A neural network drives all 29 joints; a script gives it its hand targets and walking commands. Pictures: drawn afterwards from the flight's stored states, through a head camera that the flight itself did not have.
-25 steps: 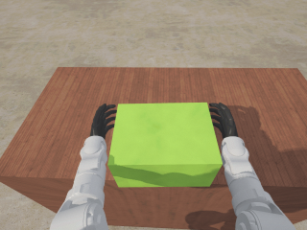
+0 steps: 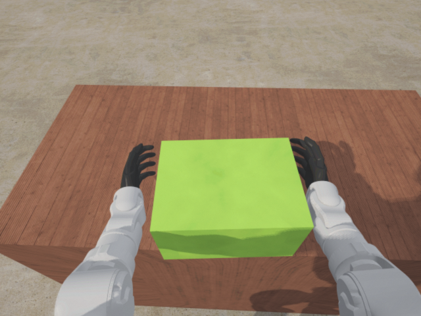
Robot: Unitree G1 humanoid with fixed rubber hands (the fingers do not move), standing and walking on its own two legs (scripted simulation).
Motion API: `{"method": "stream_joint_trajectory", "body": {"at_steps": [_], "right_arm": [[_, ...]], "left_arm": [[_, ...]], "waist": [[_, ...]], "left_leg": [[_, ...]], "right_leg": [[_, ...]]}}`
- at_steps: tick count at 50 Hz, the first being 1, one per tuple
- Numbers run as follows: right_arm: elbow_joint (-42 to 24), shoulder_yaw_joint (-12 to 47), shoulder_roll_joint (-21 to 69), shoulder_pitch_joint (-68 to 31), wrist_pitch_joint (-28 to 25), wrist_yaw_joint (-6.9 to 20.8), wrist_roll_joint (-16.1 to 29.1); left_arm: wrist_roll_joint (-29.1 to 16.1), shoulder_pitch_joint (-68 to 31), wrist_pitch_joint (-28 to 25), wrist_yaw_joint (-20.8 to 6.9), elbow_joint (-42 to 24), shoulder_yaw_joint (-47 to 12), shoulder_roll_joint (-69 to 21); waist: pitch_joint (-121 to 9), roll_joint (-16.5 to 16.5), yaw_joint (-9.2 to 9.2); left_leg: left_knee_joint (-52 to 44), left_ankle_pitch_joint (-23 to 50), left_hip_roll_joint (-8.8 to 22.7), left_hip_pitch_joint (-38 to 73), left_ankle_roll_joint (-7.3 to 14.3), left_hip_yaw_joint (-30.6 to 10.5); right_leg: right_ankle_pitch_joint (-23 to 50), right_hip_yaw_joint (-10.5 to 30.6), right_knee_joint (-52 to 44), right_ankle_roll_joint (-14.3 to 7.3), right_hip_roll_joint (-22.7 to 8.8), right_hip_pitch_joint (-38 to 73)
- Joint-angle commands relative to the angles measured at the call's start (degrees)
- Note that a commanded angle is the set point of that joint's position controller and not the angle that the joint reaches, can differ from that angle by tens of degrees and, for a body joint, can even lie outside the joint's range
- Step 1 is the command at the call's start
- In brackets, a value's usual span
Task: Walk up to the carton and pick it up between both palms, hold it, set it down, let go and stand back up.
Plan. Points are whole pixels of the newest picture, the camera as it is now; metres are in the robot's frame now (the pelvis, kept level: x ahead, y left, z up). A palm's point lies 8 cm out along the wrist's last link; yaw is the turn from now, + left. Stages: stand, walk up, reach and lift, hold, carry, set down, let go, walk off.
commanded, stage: set down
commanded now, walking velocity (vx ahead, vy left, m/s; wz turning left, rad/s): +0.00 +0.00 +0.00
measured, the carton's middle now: (226, 198) +0.36 +0.01 +0.02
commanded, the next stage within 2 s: none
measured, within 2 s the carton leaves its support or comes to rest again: neither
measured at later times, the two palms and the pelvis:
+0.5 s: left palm (112, 209) +0.32 +0.22 +0.04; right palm (354, 211) +0.33 -0.23 +0.02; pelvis -0.02 +0.00 +0.00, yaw +0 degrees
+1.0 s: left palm (98, 241) +0.26 +0.23 +0.05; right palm (366, 247) +0.26 -0.23 +0.03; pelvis -0.04 -0.02 +0.00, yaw +0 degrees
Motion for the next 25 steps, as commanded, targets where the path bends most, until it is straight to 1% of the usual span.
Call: {"method": "stream_joint_trajectory", "body": {"at_steps": [1, 2, 3, 4, 5, 6, 7, 8, 9, 10, 11, 12, 13, 14, 15, 16, 17, 18, 19, 20, 21, 22, 23, 24, 25], "right_arm": [[3.33, 8.10, -12.45, -16.03, -3.50, -0.10, 5.98], [1.24, 11.13, -13.44, -16.36, -3.50, 0.00, 8.21], [2.95, 11.13, -13.31, -17.54, -3.00, -0.35, 7.79], [3.14, 12.47, -14.42, -16.67, -2.44, 0.05, 8.84], [2.45, 12.35, -15.00, -16.06, -2.95, 0.46, 9.62], [5.66, 12.34, -15.39, -17.10, -2.06, 0.63, 10.05], [3.53, 12.88, -16.64, -13.05, -2.23, 1.56, 12.21], [0.00, 13.83, -15.52, -15.08, -2.31, 1.79, 13.13], [-2.46, 13.37, -17.42, -10.19, -2.97, 2.08, 12.34], [1.36, 11.25, -18.96, -10.11, -3.17, 2.64, 12.45], [-2.50, 12.96, -19.77, -11.15, -2.54, 3.26, 13.48], [-2.52, 12.74, -19.48, -11.09, -2.41, 3.44, 13.50], [-5.96, 9.67, -22.59, -11.41, -1.90, 4.01, 12.22], [-9.81, 14.07, -21.05, -6.61, -1.81, 4.16, 14.07], [-12.80, 12.16, -20.37, -9.24, -1.63, 4.03, 12.84], [-14.43, 11.95, -20.82, -5.88, -2.00, 4.37, 13.20], [-18.49, 12.36, -21.05, -2.18, -2.26, 4.13, 13.72], [-20.20, 10.64, -21.58, -5.59, -1.91, 4.06, 12.58], [-22.67, 11.63, -20.31, -7.61, -1.75, 3.88, 13.42], [-23.89, 11.91, -20.65, -0.92, -1.47, 4.28, 14.02], [-22.54, 11.56, -19.08, -4.88, -0.67, 4.00, 12.71], [-24.65, 11.11, -18.36, -3.16, -0.34, 3.60, 12.25], [-27.84, 11.06, -18.12, -3.63, -0.15, 3.38, 12.74], [-28.61, 11.26, -17.44, -1.51, 0.68, 3.41, 13.48], [-31.33, 10.58, -17.08, 1.86, 1.21, 3.34, 13.90]], "left_arm": [[-8.64, -14.93, -1.39, -1.35, -8.01, -5.30, 9.71], [-9.42, -13.09, -0.59, -1.79, -8.79, -4.83, 11.08], [-10.09, -14.04, -0.12, -2.50, -5.63, -5.46, 11.49], [-10.23, -13.08, 0.81, -3.03, -6.44, -5.02, 11.86], [-10.10, -12.62, 1.02, -2.96, -10.09, -6.75, 9.69], [-9.98, -14.60, 1.86, -2.89, -6.25, -6.63, 9.70], [-10.51, -9.48, 1.99, -2.88, -14.84, -7.94, 8.23], [-11.64, -12.36, 1.79, -3.14, -12.82, -7.61, 10.27], [-11.36, -6.44, 3.18, -3.29, -19.37, -9.34, 8.70], [-11.46, -7.20, 2.97, -2.96, -20.54, -9.87, 8.51], [-12.16, -7.47, 3.34, -2.43, -21.20, -8.62, 10.63], [-12.56, -7.91, 3.97, -2.67, -22.06, -8.77, 10.86], [-12.87, -7.61, 4.94, -2.70, -22.48, -9.67, 11.25], [-12.40, -0.36, 5.59, -3.47, -23.88, -8.39, 12.19], [-13.73, -5.56, 5.26, -3.77, -24.41, -8.93, 12.49], [-13.15, -1.70, 5.24, -3.77, -26.57, -8.42, 12.03], [-14.32, 3.52, 5.47, -3.82, -32.25, -9.21, 11.73], [-14.21, -0.90, 5.82, -4.14, -29.89, -7.84, 13.95], [-15.26, -2.40, 5.58, -4.31, -30.14, -8.02, 15.09], [-14.40, 4.88, 6.58, -4.39, -32.36, -8.15, 13.11], [-14.51, 0.52, 6.49, -5.43, -27.12, -7.86, 13.57], [-14.96, 1.45, 6.71, -5.39, -30.19, -7.75, 12.76], [-14.77, 1.44, 6.57, -5.51, -30.90, -7.22, 13.95], [-15.73, 2.88, 6.93, -5.75, -30.27, -6.84, 15.14], [-15.67, 4.30, 6.96, -5.57, -35.85, -6.67, 14.67]], "waist": [[-31.09, 4.06, 0.50], [-30.68, 3.17, 2.50], [-26.36, 1.16, 1.36], [-25.41, 0.32, 1.48], [-25.28, 3.24, 1.00], [-21.92, 3.49, 1.71], [-23.99, 5.92, 1.64], [-26.58, 5.32, 3.67], [-29.58, 5.14, 1.49], [-27.56, 7.54, 0.38], [-28.53, 6.24, 3.25], [-28.52, 5.11, 2.43], [-27.14, 3.92, 1.55], [-26.81, 1.33, 2.85], [-27.31, -1.01, 1.37], [-27.49, 0.24, 1.95], [-29.58, -2.06, 1.64], [-28.84, -2.07, 2.11], [-29.91, -3.23, 2.15], [-28.73, -4.08, 2.26], [-25.01, -4.16, 2.04], [-25.92, -5.55, 1.11], [-27.32, -5.50, 1.75], [-23.64, -6.13, 2.01], [-24.57, -4.85, 2.10]], "left_leg": [[7.34, 42.73, 2.97, 8.82, -7.41, -0.12], [7.27, 44.47, 3.27, 8.42, -7.11, 0.08], [7.19, 41.40, 2.72, 4.54, -6.55, 0.05], [6.22, 40.52, 2.76, 5.81, -6.21, 0.22], [6.03, 40.87, 3.19, 8.28, -6.94, -0.70], [5.42, 40.02, 3.85, 9.09, -6.75, -0.93], [5.12, 46.00, 4.22, 14.74, -7.76, -1.74], [6.28, 45.38, 4.13, 13.86, -7.16, -1.01], [6.99, 50.99, 4.20, 18.86, -7.98, -1.78], [6.22, 49.85, 4.71, 20.33, -8.64, -2.60], [7.00, 53.53, 4.72, 20.05, -8.49, -1.72], [7.31, 51.19, 4.50, 17.97, -7.96, -1.72], [6.02, 48.72, 5.17, 18.58, -7.84, -2.32], [5.85, 48.03, 3.97, 17.51, -6.47, -1.64], [5.31, 42.62, 3.28, 14.95, -5.46, -1.27], [4.92, 42.24, 3.35, 15.12, -5.44, -1.58], [4.63, 44.35, 3.16, 16.37, -5.43, -1.39], [4.22, 40.16, 2.66, 12.32, -4.69, -1.00], [4.50, 38.65, 1.90, 10.68, -4.12, -0.32], [2.82, 37.50, 1.59, 9.91, -3.56, -0.54], [2.08, 30.04, 1.12, 4.63, -2.85, -0.11], [0.90, 28.31, 1.01, 5.41, -2.47, 0.27], [0.05, 25.67, 0.59, 5.39, -1.73, 0.24], [-0.78, 24.18, 0.48, 3.62, -1.74, 0.41], [-1.48, 23.94, 0.74, 5.42, -1.65, 0.41]], "right_leg": [[23.18, 0.41, 5.16, 1.01, -0.60, 4.88], [24.94, 0.59, 5.91, 1.04, -0.72, 6.86], [25.25, 1.12, 6.29, 1.41, -1.04, 8.16], [26.71, 0.74, 5.86, 1.48, -1.08, 9.39], [23.81, -0.54, 6.54, 1.07, -0.65, 8.46], [17.78, -0.72, 4.94, 0.69, -0.35, 4.53], [18.32, -1.03, 3.88, -0.08, -0.01, 4.29], [16.19, -0.56, 3.93, 0.04, -0.23, 2.41], [20.97, -2.14, 4.00, -0.09, 0.77, 3.63], [15.11, -2.09, 2.91, -0.51, 0.77, -0.27], [17.39, -1.94, 2.56, -1.38, 1.19, -0.12], [16.79, -1.21, 2.40, -1.43, 0.85, 1.65], [15.85, -1.80, 2.80, -0.96, 1.15, 0.87], [22.04, -0.99, 2.82, -0.39, 0.69, 6.73], [20.75, -0.98, 4.00, 1.09, 0.47, 7.82], [21.99, -1.05, 4.62, 1.23, 0.32, 9.90], [26.64, -1.11, 5.15, 1.56, 0.39, 14.55], [25.61, -0.57, 5.92, 1.87, -0.09, 15.01], [26.82, 0.31, 6.25, 2.21, -0.79, 16.81], [30.13, 0.27, 5.85, 2.23, -0.79, 21.03], [26.28, 1.37, 6.03, 2.68, -1.93, 18.34], [25.27, 1.25, 5.47, 3.19, -2.23, 20.27], [22.67, 2.33, 4.56, 3.10, -2.51, 20.92], [19.58, 2.17, 4.09, 3.02, -2.44, 21.16], [19.01, 2.53, 4.06, 3.11, -2.69, 22.30]]}}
